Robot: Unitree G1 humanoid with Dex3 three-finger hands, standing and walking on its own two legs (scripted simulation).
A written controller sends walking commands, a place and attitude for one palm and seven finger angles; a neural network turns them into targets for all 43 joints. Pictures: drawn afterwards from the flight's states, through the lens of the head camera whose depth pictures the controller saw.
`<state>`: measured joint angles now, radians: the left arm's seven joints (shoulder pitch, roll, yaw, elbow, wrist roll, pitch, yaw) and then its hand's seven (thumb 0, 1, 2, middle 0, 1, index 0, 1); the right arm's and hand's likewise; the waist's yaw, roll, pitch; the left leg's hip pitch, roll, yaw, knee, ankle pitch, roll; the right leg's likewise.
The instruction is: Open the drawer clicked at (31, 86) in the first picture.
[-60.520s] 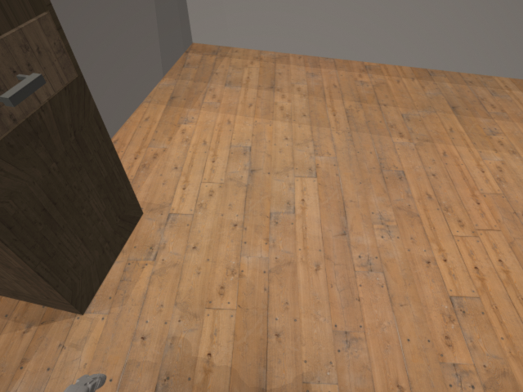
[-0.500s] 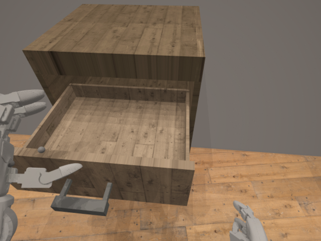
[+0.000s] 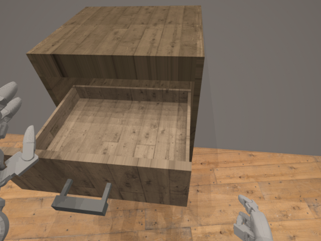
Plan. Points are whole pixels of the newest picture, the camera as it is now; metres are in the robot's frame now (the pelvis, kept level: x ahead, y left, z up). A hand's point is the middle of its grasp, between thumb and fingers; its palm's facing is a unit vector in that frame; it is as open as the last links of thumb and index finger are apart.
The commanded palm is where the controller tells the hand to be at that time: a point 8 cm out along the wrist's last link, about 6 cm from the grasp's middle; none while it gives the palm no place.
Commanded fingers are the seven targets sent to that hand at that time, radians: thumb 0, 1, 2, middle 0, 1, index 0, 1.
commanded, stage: draw the hand back to the body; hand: left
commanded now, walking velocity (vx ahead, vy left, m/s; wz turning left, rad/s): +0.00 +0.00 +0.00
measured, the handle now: (84, 195) +0.20 +0.21 +0.05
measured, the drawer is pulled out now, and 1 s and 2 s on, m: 0.29 0.29 0.29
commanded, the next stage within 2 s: step back with the hand held close in 0.12 s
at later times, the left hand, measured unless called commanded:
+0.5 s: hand (37, 158) +0.18 +0.22 +0.22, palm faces +0.33 -0.77 -0.55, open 7.4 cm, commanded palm +0.11 +0.28 +0.25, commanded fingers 0.00 0.90 0.90 -0.20 -0.30 -0.20 -0.30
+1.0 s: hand out of the picture +0.10 +0.25 +0.23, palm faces +0.44 -0.77 -0.46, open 7.4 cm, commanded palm +0.03 +0.31 +0.25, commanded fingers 0.00 0.90 0.90 -0.20 -0.30 -0.20 -0.30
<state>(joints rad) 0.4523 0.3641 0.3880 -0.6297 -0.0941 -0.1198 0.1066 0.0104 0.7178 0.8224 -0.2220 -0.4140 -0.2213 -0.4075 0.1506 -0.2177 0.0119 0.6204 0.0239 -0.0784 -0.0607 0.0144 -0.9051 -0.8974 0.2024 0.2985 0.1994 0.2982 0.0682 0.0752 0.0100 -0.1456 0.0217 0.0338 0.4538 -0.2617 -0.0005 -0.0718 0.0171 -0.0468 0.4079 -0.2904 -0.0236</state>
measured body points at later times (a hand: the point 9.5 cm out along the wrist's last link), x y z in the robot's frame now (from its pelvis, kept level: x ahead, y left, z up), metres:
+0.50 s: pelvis -0.03 +0.01 +0.00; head +0.00 -0.01 +0.45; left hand +0.16 +0.26 +0.25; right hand +0.15 -0.24 -0.09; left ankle -0.01 +0.12 -0.74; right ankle -0.04 -0.10 -0.74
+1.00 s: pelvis -0.10 +0.03 -0.02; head -0.07 +0.04 +0.43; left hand +0.07 +0.29 +0.26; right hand +0.07 -0.21 -0.10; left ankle -0.01 +0.12 -0.74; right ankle -0.04 -0.10 -0.74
